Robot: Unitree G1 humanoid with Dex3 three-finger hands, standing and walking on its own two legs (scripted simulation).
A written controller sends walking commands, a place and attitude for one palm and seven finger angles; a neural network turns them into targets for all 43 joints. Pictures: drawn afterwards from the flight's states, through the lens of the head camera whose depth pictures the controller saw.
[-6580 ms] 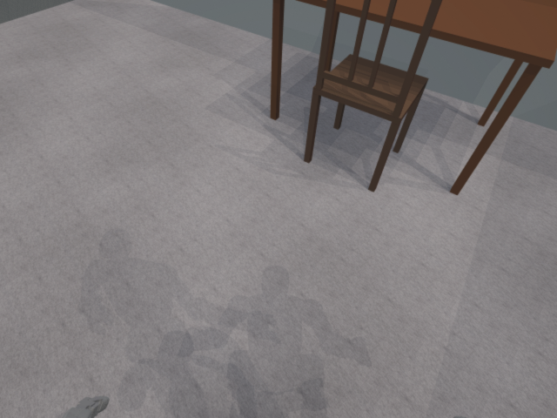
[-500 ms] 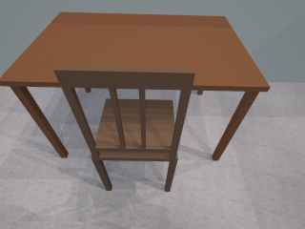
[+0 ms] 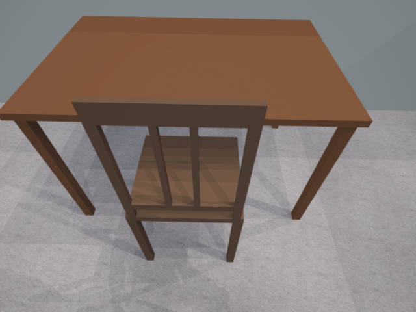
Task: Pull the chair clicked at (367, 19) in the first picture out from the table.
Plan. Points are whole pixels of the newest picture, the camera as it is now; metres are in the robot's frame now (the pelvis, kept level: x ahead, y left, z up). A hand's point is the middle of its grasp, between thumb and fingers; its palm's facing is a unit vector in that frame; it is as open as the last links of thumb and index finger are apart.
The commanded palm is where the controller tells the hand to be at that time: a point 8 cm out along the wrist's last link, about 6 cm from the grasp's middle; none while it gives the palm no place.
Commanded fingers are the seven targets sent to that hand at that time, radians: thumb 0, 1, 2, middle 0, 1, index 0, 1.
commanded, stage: look again from close up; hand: left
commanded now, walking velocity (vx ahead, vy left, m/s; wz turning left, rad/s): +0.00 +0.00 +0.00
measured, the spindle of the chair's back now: (162, 171) +0.47 +0.16 -0.07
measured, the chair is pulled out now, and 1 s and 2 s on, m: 0.00 0.00 0.00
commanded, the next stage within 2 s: raise the hand toward the chair's back in 0.48 s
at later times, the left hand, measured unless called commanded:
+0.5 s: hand out of the picture +0.00 +0.16 -0.17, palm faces +0.02 -0.98 -0.18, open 7.3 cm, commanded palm none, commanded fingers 0.00 0.90 0.90 -0.20 -0.30 -0.20 -0.30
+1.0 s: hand (147, 288) +0.18 +0.13 -0.07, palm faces +0.03 -1.00 +0.02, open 9.1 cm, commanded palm +0.14 +0.21 -0.06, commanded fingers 0.00 0.39 0.68 -0.15 -0.22 -0.15 -0.22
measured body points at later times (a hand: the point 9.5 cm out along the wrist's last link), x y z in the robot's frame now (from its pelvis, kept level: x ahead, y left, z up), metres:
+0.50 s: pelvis +0.01 +0.00 +0.00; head +0.02 -0.01 +0.45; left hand +0.00 +0.21 -0.16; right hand +0.00 -0.21 -0.16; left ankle -0.02 +0.09 -0.74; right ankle +0.04 -0.14 -0.74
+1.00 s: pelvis -0.01 -0.03 -0.08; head +0.04 -0.01 +0.36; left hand +0.17 +0.19 -0.07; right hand +0.23 -0.28 -0.10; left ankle -0.02 +0.09 -0.74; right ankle +0.04 -0.14 -0.74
